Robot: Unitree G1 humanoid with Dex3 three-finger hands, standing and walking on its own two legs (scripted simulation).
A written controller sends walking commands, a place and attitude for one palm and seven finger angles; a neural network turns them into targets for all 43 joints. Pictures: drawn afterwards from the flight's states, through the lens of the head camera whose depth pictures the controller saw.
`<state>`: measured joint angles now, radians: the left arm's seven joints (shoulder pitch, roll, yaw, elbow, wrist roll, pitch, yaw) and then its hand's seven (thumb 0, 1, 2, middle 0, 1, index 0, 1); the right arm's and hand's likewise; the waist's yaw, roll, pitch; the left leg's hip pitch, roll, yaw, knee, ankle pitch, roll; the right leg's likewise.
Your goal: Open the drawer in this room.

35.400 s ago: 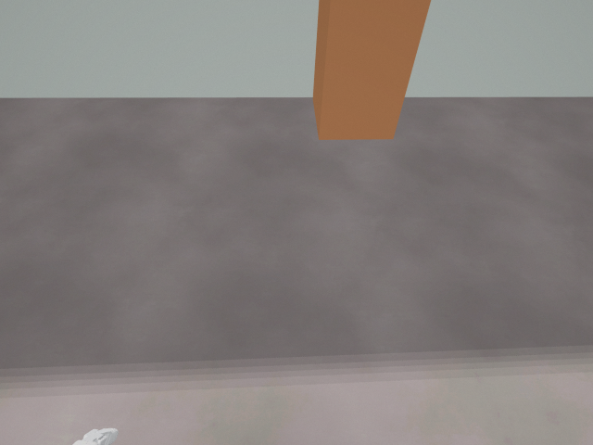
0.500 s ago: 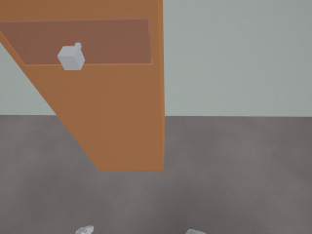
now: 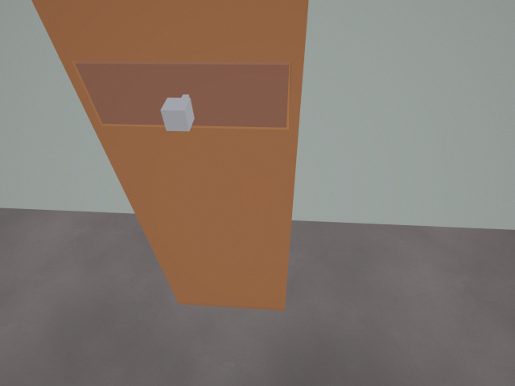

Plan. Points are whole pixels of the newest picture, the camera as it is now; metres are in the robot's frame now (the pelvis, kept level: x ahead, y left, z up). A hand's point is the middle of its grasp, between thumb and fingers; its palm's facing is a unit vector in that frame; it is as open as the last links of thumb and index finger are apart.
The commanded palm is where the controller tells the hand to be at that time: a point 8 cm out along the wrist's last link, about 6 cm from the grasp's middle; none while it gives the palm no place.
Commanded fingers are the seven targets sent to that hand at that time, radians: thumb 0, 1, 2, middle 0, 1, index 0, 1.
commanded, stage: come to a stop and stand still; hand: left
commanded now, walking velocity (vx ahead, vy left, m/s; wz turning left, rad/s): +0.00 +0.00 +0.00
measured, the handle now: (181, 108) +0.53 +0.19 +0.18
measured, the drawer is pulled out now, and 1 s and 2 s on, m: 0.00 0.00 0.00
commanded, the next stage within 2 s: look again from close up in 1.10 s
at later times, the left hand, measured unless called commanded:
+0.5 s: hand out of the picture +0.06 +0.18 -0.16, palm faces -0.01 -0.97 -0.23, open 7.3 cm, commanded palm none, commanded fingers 0.00 0.90 0.90 -0.20 -0.30 -0.20 -0.30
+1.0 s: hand out of the picture +0.07 +0.15 -0.16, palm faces +0.01 -0.98 -0.21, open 7.3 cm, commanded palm none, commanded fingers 0.00 0.90 0.90 -0.20 -0.30 -0.20 -0.30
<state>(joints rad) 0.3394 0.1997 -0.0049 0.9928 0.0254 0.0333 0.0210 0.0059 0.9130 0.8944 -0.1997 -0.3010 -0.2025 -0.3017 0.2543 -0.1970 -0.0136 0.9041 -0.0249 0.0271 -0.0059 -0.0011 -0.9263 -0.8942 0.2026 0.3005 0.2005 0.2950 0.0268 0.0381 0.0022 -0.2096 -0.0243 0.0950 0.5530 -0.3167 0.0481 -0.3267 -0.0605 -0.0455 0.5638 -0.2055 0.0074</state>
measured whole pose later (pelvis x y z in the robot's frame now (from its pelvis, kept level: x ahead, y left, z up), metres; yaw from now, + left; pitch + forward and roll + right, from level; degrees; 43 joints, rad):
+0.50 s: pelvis +0.04 +0.00 +0.01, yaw -1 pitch -1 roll +1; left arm 0.24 0.16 -0.02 1.11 0.01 -0.01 0.04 0.01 0.94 0.89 -0.20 -0.30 -0.20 -0.30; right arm 0.31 -0.15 0.02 1.12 -0.02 -0.02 -0.03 0.00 -0.91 -0.89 0.20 0.30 0.20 0.29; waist -0.01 0.02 0.04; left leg -0.09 -0.02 0.10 0.41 -0.30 0.04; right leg -0.24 -0.05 -0.04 0.48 -0.22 0.01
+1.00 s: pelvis +0.06 -0.03 +0.01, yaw +0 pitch +0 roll +0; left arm 0.26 0.15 -0.01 1.12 0.01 -0.01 0.04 0.01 0.93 0.89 -0.20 -0.30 -0.20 -0.30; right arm 0.26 -0.15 0.01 1.14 -0.02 -0.02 -0.04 0.00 -0.91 -0.89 0.20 0.30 0.20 0.29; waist 0.00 0.01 0.04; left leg -0.07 0.02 0.08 0.40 -0.32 0.00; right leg -0.21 -0.01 -0.07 0.46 -0.25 -0.02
